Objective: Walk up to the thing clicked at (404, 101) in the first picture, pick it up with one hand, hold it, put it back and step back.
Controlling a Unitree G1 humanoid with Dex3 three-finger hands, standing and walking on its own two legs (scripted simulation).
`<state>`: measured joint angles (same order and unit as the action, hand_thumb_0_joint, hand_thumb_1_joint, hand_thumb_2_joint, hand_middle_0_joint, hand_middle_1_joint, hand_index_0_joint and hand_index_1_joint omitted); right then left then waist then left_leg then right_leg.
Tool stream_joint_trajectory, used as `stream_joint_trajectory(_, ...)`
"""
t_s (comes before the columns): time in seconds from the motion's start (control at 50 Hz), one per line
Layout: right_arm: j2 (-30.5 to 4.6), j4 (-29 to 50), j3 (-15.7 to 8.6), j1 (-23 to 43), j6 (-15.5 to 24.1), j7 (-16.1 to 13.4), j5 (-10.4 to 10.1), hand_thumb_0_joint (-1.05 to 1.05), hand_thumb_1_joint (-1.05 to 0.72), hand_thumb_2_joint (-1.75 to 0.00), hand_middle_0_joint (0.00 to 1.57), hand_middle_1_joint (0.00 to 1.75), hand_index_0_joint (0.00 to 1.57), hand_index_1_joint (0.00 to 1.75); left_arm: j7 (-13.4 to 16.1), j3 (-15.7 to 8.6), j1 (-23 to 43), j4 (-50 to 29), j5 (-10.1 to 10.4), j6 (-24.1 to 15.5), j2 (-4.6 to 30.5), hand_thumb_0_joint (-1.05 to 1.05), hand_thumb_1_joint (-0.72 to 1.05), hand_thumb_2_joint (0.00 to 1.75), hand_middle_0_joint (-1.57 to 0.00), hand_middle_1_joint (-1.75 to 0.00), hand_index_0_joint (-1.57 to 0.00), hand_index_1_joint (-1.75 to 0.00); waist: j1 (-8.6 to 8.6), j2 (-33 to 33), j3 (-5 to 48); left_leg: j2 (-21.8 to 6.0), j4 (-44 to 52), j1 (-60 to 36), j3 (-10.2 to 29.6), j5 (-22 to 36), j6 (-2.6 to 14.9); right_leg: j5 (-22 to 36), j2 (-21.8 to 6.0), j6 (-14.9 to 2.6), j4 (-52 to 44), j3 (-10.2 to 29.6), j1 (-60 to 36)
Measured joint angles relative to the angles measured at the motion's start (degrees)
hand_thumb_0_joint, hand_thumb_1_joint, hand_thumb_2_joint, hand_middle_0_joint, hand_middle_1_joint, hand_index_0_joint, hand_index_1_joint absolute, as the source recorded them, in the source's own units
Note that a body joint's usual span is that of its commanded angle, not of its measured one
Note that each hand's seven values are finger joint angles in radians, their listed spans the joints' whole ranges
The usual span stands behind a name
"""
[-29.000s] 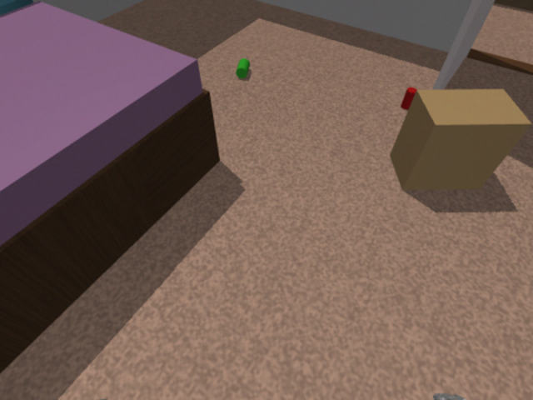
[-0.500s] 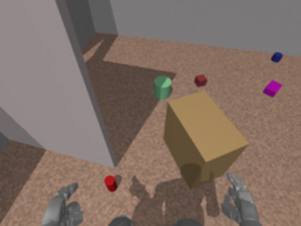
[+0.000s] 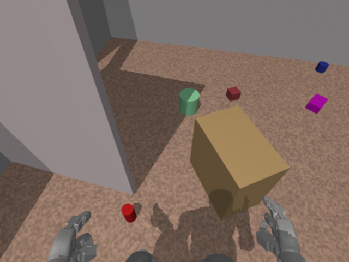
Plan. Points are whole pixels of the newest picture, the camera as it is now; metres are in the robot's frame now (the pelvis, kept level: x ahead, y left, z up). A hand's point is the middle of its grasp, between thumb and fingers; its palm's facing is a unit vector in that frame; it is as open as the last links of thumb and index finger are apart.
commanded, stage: home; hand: left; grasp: from above
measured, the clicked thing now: (129, 213) +0.43 +0.22 -0.65
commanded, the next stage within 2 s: stand in 0.84 s
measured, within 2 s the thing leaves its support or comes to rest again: neither
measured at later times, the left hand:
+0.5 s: hand (95, 245) +0.17 +0.18 -0.05, palm faces +0.04 -0.98 -0.20, open 7.4 cm
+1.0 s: hand (94, 245) +0.17 +0.19 -0.06, palm faces +0.01 -0.96 -0.28, open 7.4 cm
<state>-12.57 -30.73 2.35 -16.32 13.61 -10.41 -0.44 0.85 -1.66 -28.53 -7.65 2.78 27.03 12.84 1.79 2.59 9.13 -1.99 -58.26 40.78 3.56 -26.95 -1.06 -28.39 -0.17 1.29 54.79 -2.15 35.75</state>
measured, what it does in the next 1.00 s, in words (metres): stands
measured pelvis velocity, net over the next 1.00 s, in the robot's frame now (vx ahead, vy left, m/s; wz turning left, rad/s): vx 0.00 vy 0.00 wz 0.00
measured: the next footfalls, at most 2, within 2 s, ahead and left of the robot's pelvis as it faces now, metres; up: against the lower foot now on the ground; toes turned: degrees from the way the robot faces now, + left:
none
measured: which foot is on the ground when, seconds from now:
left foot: down 0.00-1.00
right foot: down 0.00-1.00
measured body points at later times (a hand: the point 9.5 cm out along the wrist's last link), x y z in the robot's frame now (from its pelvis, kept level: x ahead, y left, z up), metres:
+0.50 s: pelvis +0.01 +0.00 +0.00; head +0.02 +0.00 +0.45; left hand +0.16 +0.23 -0.03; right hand +0.17 -0.24 -0.06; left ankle +0.02 +0.13 -0.68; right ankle -0.01 -0.14 -0.68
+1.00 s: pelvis +0.00 +0.00 +0.01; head +0.03 +0.00 +0.45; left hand +0.17 +0.24 -0.04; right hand +0.16 -0.25 -0.08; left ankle +0.02 +0.13 -0.68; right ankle -0.01 -0.14 -0.68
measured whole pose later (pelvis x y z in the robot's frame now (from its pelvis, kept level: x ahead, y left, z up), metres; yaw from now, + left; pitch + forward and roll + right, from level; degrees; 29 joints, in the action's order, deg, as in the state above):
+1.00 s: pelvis +0.00 +0.00 +0.01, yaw +0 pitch +6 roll -1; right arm -13.6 -36.0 1.0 -13.3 9.0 -7.0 3.8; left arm 1.6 0.0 -21.5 5.7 -0.7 16.1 14.5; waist -0.1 1.1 4.1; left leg -1.5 -55.9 35.8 2.3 -26.6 -0.9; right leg -28.7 -0.7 0.9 54.2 -1.0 31.8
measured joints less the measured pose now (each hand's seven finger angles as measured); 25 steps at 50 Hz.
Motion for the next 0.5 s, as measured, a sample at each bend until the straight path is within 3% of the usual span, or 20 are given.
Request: stream_joint_trajectory(0.5,-0.1,0.3,-0.4,-0.4,-0.8,0.3,0.0,0.01,-0.9,-0.89,0.2,0.3,0.21,0.3,0.1,-0.1,-0.1,-0.1,0.2,-0.3,0.2,0.01,0.9,0.9,-0.2,-0.3,-0.2,-0.3,0.26,0.0,0.1,-0.1,-0.1,-0.1,-0.1,-0.7,0.0,-0.6,0.1,0.02,0.0,0.1,-0.1)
